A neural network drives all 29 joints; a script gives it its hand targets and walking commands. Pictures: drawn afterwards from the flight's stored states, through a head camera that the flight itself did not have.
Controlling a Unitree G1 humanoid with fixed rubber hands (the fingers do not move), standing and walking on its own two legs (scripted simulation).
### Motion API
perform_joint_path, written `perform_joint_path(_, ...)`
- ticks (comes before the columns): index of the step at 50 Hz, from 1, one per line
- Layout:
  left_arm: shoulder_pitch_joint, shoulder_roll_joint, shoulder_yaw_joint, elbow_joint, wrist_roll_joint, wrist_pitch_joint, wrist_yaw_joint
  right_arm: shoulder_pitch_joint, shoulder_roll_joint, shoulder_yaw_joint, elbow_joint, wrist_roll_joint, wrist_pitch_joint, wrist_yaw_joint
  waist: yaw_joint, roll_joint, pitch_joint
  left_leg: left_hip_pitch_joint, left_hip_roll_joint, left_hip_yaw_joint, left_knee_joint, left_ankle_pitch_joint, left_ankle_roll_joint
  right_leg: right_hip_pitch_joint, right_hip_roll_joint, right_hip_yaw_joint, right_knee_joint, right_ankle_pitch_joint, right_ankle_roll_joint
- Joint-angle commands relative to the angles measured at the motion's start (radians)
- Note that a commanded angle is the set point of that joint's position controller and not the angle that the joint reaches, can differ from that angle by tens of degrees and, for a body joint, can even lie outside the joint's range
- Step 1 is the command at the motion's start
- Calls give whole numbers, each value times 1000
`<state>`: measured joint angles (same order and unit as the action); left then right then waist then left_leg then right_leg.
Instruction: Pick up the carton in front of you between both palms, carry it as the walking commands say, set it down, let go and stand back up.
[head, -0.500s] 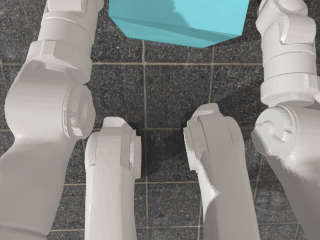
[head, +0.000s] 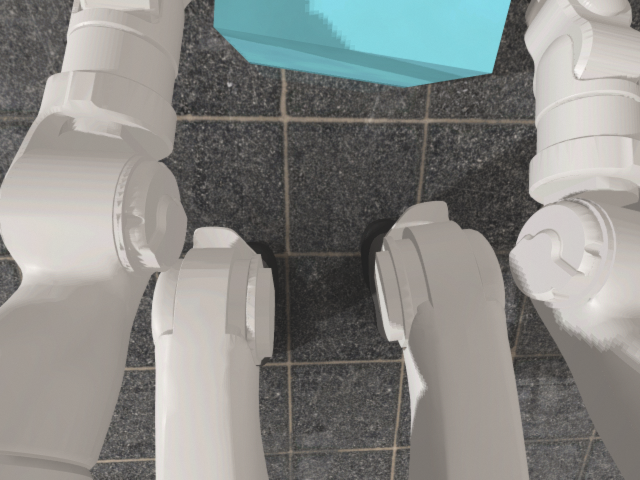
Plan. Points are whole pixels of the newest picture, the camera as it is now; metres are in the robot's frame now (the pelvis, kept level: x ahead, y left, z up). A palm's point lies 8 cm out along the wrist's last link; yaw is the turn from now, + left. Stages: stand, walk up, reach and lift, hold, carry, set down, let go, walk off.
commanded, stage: set down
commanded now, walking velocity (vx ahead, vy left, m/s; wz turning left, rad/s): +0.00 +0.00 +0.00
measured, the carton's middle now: out of the picture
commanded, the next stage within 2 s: let go in 1.32 s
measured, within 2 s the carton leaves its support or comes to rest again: neither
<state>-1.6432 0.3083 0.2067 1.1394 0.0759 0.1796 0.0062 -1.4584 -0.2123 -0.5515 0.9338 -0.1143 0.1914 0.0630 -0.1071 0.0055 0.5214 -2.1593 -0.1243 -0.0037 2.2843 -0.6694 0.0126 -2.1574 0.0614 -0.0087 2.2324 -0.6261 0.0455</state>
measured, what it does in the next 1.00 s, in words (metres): rises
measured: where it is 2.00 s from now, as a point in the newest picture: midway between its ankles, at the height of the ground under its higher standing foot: (321, 312)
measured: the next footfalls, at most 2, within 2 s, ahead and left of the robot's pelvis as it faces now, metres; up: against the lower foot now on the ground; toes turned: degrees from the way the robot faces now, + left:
none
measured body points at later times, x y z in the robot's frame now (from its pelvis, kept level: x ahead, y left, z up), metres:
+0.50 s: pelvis -0.01 -0.01 +0.02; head +0.36 -0.03 +0.27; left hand +0.62 +0.11 -0.11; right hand +0.55 -0.26 -0.11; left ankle +0.09 +0.10 -0.33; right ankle +0.11 -0.12 -0.33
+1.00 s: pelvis +0.01 -0.01 +0.15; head +0.36 -0.02 +0.43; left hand +0.63 +0.12 +0.04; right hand +0.55 -0.27 +0.05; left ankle +0.09 +0.10 -0.33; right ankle +0.11 -0.12 -0.33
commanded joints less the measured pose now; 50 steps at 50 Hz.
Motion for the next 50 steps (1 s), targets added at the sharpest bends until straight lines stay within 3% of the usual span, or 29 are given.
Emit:
perform_joint_path(1, -211, -227, -82, -11, -12, -7, -61, -247, 197, 115, 64, 6, -14, 55, -54, 102, -794, 441, 23, -23, -211, 280, -26, 357, 9, -47, -137, 287, -10)
perform_joint_path(3, -194, 123, -69, -47, -14, -39, 27, -177, -138, 63, 56, 22, -70, -54, -66, 104, -878, 513, 36, -28, -206, 336, -44, 393, -7, -52, -140, 340, -1)
perform_joint_path(5, -268, 202, -106, -79, -85, -59, 70, -235, -240, 85, 53, 83, -110, -118, -78, 111, -1018, 554, 42, -41, -180, 429, -43, 404, -17, -48, -133, 424, -1)
perform_joint_path(8, -326, 220, -182, -89, -193, -77, 82, -289, -285, 165, 78, 182, -141, -148, -94, 114, -1177, 543, 56, -45, -148, 503, -38, 469, -30, -28, -115, 544, -12)
perform_joint_path(12, -342, 221, -268, -100, -287, -80, 70, -293, -283, 255, 87, 276, -140, -149, -104, 121, -1314, 522, 72, -35, -148, 496, -31, 574, -38, -14, -114, 605, -24)
perform_joint_path(16, -343, 247, -277, -112, -311, -63, 66, -291, -292, 294, 54, 329, -120, -160, -98, 136, -1426, 571, 77, -19, -166, 460, -21, 632, -34, -15, -144, 600, -32)
perform_joint_path(22, -354, 295, -208, -185, -268, -5, 87, -321, -301, 306, -96, 335, -57, -199, -62, 96, -1648, 602, 54, 19, -253, 379, 2, 819, -14, -34, -231, 578, -35)
perform_joint_path(26, -313, 288, -145, -127, -216, 37, 81, -297, -257, 292, -90, 306, -2, -210, -44, 56, -1531, 508, 48, 25, -350, 281, 14, 766, -12, -29, -323, 473, -29)
perform_joint_path(31, -250, 250, -80, -47, -148, 31, 46, -236, -193, 244, -40, 235, 1, -188, -38, 45, -1395, 415, 47, 20, -447, 229, 9, 666, -15, -19, -408, 413, -16)
perform_joint_path(36, -235, 238, -55, -76, -116, 30, 30, -204, -191, 204, -72, 195, 1, -175, -52, 77, -1457, 495, 40, 21, -529, 267, 0, 666, -11, -35, -490, 432, -5)
perform_joint_path(42, -226, 234, -71, -191, -124, 56, 30, -166, -223, 196, -165, 205, 21, -170, -72, 130, -1655, 704, 26, 19, -621, 399, -11, 747, 1, -53, -584, 536, -6)
perform_joint_path(50, -144, 222, -56, -282, -118, 87, 27, -77, -224, 200, -242, 222, 50, -143, -60, 140, -1736, 877, 18, 5, -769, 534, -22, 855, 11, -47, -730, 645, -10)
